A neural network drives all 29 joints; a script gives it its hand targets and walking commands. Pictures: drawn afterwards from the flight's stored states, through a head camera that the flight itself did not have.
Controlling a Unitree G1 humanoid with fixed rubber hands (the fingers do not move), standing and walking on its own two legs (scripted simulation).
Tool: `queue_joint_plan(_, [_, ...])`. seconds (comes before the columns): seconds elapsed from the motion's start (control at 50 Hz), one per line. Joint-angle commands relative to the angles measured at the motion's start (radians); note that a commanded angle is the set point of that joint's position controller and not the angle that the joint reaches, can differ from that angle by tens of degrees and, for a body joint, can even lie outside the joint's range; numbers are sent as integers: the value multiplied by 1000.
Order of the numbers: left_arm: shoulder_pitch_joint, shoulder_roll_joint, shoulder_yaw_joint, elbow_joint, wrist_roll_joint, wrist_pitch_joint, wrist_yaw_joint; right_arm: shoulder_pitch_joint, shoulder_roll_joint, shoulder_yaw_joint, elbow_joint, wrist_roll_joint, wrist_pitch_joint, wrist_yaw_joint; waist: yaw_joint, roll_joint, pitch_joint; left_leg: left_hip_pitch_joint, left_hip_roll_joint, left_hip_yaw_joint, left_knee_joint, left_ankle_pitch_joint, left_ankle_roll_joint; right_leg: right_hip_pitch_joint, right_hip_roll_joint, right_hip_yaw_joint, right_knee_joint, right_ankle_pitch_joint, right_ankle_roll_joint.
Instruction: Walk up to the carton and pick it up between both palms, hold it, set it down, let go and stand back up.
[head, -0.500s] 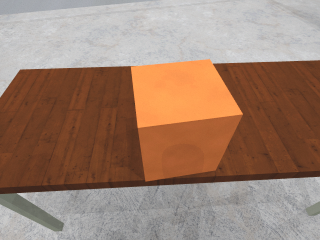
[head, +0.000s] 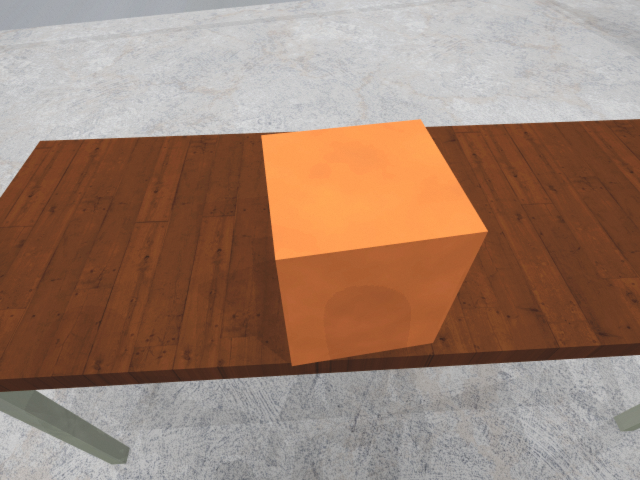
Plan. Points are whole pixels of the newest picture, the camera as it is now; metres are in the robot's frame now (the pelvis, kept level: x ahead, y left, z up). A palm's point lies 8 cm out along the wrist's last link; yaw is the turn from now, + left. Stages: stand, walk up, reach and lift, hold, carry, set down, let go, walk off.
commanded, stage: stand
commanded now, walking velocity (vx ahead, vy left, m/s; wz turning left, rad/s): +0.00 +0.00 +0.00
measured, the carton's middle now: (353, 247) +0.39 -0.02 +0.06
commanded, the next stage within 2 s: none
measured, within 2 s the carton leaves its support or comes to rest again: neither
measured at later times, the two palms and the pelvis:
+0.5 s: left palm out of the picture -0.01 +0.21 -0.15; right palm out of the picture -0.02 -0.22 -0.14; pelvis +0.00 -0.01 +0.00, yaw +0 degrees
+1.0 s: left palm out of the picture -0.01 +0.20 -0.15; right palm out of the picture -0.02 -0.23 -0.14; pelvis +0.00 -0.01 +0.00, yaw +1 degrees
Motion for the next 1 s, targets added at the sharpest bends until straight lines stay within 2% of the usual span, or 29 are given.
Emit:
queue_joint_plan(0.0, [75, 106, 17, -21, 0, -11, 7, 91, -118, -22, -24, 0, -12, -8, 1, 13, 51, 6, 172, -140, -84, 277, -59, -82, -74, 34, -69, 185, -20])
queue_joint_plan(0.5, [84, 98, 15, -7, -1, -13, 5, 84, -106, -15, 1, 1, -14, -8, 1, 10, 58, -2, 169, -135, -78, 247, -50, -76, -78, 32, -84, 195, -26])
queue_joint_plan(0.52, [83, 108, 13, -9, 3, -10, 6, 93, -108, -13, 8, 1, -16, -9, -6, 37, 55, -3, 172, -137, -80, 261, -53, -76, -80, 32, -73, 214, -19])
queue_joint_plan(0.6, [95, 92, 5, -8, 0, -5, 3, 92, -106, -8, 10, 0, -15, -8, -3, 12, 83, -18, 166, -140, -87, 195, -46, -96, -77, 33, -82, 180, -17])
queue_joint_plan(0.62, [97, 91, 4, -7, -2, -5, 3, 92, -109, -9, 8, 1, -15, -8, -2, 23, 71, -20, 164, -138, -89, 174, -48, -87, -71, 34, -85, 175, -16])
queue_joint_plan(0.64, [85, 104, 7, -6, -1, -7, 5, 93, -109, -10, 16, 0, -17, -6, -6, 0, 63, -24, 167, -142, -85, 191, -47, -65, -74, 30, -81, 193, -18])
queue_joint_plan(0.66, [80, 113, 8, -11, 1, -8, 5, 96, -116, -9, 13, 2, -19, -7, -7, 19, 43, -16, 169, -142, -87, 211, -53, -60, -76, 37, -74, 208, -21])
queue_joint_plan(0.72, [81, 100, 5, -9, 2, -10, 3, 77, -114, -8, 11, 2, -20, -7, 0, -6, 47, 0, 172, -139, -77, 235, -48, -73, -73, 28, -76, 208, -18])
queue_joint_plan(0.74, [82, 102, 5, -9, 2, -10, 4, 86, -110, -8, 15, 2, -19, -7, -3, 8, 50, -11, 172, -141, -79, 239, -51, -68, -75, 33, -75, 214, -17])
queue_joint_plan(0.82, [95, 101, 3, -8, 0, -9, 1, 91, -113, -5, 16, 3, -17, -7, 2, 7, 53, -8, 168, -135, -81, 196, -45, -77, -74, 36, -80, 196, -23])
queue_joint_plan(0.86, [81, 114, 9, -10, 1, -11, 3, 93, -104, -2, 19, 0, -17, -6, -6, 11, 61, -24, 169, -137, -78, 220, -46, -66, -78, 30, -72, 210, -26])
queue_joint_plan(0.9, [96, 92, 4, -5, 0, -10, 2, 87, -113, -5, 21, 2, -18, -6, 0, -2, 58, -22, 172, -138, -78, 213, -43, -73, -78, 25, -80, 209, -21])
queue_joint_plan(0.98, [89, 95, 2, -7, -1, -10, 2, 86, -109, -2, 24, 3, -19, -7, 4, 20, 58, -16, 173, -142, -80, 234, -43, -68, -77, 30, -82, 197, -19])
